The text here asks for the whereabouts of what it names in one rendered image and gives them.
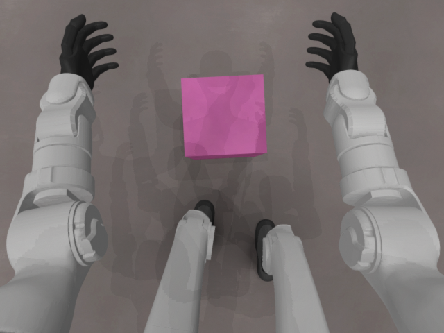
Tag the left robot hand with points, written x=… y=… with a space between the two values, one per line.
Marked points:
x=74 y=58

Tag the robot left upper arm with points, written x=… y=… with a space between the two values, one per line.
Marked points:
x=51 y=249

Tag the right robot hand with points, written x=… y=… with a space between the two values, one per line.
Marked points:
x=343 y=55

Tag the robot right upper arm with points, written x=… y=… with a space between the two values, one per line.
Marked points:
x=396 y=249

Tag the right robot thigh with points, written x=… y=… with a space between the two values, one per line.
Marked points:
x=298 y=307

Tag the left robot forearm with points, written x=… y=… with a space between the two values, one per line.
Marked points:
x=62 y=153

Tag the robot right foot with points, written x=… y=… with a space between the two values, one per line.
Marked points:
x=262 y=229

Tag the carton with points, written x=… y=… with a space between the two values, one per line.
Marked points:
x=224 y=116

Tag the right robot forearm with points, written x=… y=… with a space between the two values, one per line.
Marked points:
x=369 y=168

